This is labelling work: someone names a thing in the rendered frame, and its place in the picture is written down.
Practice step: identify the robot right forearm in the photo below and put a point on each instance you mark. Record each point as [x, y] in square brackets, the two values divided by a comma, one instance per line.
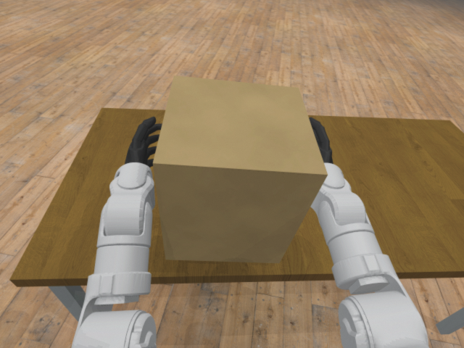
[358, 262]

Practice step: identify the robot right upper arm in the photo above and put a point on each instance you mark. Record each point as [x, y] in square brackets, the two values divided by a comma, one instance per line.
[380, 320]

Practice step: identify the left robot hand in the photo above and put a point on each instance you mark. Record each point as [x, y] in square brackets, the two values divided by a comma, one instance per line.
[138, 150]

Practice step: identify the table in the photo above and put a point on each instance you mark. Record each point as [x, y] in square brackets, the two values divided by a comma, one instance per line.
[409, 174]

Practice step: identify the carton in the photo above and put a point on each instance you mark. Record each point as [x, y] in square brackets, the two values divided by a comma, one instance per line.
[236, 168]

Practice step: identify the right robot hand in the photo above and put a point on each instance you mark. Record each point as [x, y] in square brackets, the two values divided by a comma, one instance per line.
[322, 140]

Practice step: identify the robot left forearm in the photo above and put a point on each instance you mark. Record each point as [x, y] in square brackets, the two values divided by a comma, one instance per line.
[125, 232]

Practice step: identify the robot left upper arm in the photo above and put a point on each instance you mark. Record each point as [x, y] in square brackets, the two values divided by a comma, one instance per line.
[117, 329]

